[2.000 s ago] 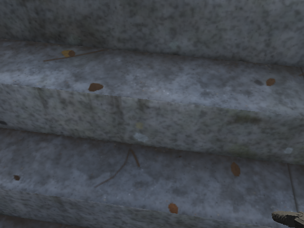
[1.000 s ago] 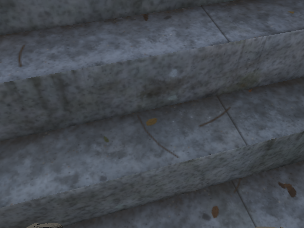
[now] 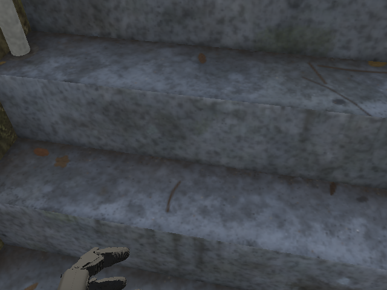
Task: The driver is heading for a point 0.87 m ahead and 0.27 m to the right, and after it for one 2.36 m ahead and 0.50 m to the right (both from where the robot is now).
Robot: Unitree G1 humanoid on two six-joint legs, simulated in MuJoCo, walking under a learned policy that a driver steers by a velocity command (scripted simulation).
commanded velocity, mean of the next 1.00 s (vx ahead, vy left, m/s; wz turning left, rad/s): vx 1.00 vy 0.00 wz -0.41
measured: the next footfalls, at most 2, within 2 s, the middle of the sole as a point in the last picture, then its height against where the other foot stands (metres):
right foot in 0.62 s outside the picture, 0.22 m higher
left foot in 1.26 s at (329, 238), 0.22 m higher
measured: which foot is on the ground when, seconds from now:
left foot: down 0.00-0.64, up 0.66-1.00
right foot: up 0.00-0.60, down 0.62-1.00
